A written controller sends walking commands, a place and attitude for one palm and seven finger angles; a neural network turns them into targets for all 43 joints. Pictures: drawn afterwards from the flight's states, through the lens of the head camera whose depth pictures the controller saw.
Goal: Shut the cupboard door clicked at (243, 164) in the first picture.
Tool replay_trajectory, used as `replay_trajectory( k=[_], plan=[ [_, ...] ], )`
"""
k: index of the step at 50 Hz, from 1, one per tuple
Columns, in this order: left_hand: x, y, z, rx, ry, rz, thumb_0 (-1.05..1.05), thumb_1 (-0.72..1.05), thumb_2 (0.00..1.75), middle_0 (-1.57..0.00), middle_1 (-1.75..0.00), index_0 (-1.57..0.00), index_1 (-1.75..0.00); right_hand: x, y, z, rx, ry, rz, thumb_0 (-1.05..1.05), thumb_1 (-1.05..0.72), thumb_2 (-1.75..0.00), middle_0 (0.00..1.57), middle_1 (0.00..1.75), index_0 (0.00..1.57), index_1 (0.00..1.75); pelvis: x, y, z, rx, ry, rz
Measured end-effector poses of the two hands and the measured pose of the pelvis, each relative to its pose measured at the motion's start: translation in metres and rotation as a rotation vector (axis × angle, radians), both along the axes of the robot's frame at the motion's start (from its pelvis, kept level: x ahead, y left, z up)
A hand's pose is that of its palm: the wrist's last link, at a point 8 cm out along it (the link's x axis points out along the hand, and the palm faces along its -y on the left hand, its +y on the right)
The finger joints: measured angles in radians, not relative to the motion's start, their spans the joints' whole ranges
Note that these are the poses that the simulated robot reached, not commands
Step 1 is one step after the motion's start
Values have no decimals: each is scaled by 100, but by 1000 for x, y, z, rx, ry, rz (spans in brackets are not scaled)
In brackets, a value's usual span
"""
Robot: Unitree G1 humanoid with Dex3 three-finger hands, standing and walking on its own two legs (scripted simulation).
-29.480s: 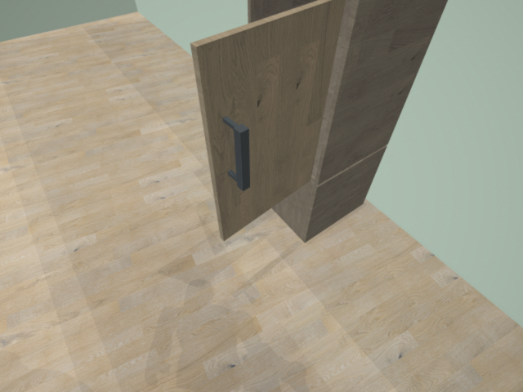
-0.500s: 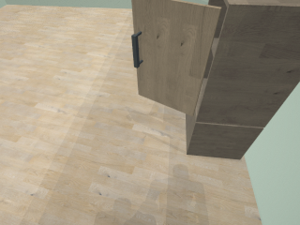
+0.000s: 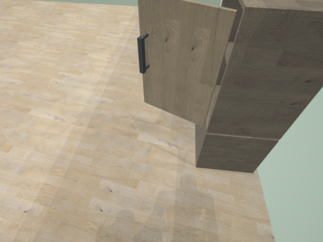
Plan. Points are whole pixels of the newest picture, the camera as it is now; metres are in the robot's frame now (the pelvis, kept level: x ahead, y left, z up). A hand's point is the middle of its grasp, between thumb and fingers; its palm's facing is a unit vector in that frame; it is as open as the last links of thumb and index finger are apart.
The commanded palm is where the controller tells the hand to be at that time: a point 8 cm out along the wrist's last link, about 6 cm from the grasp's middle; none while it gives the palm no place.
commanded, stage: look to check the result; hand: left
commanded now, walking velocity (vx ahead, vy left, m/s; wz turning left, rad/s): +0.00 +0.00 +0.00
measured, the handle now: (144, 54) +0.89 +0.13 +0.00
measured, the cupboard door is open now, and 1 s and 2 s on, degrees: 66 66 66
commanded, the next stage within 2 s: walk to a spot facing it in 0.44 s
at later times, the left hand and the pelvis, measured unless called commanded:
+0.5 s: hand out of the picture -0.01 +0.16 -0.18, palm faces +0.03 -0.98 -0.17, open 7.3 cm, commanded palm none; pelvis +0.01 -0.01 +0.00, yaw +0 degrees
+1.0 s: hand out of the picture +0.01 +0.22 -0.20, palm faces +0.24 -0.95 -0.21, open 7.3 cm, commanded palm none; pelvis +0.00 +0.02 -0.02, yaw +13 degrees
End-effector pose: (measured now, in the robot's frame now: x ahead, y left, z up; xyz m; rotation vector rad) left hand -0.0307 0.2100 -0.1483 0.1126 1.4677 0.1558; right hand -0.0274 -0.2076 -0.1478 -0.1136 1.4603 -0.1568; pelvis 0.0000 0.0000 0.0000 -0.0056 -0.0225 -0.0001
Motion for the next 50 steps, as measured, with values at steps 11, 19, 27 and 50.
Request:
replay_trajectory(
  k=[11, 19, 27, 50],
  plan=[
    [-2, 1, 2, 14, 20, 5, 0, 91, 90, -20, -30, -20, -30, 16, -4, -1, -1, -19, 7, 1, -91, -90, 20, 30, 20, 30, 7, -2, 0, 2, -3, -3],
    [7, -3, 1, 5, 1, -1, 0, 91, 90, -20, -30, -20, -30, 25, -11, 1, -15, -36, 11, 1, -91, -90, 20, 30, 20, 30, 10, -4, 1, 4, -4, -5],
    [18, -5, 0, 4, -21, -6, 0, 91, 90, -20, -30, -20, -30, 29, -16, 2, -22, -42, 14, 1, -91, -90, 20, 30, 20, 30, 12, -6, 1, 4, -7, -4],
    [28, 52, -24, 62, -129, 181, 0, 91, 90, -20, -30, -20, -30, 95, -15, -3, -99, -80, 235, 1, -90, -90, 20, 30, 20, 30, 2, 16, -23, -12, 5, 220]
  ],
)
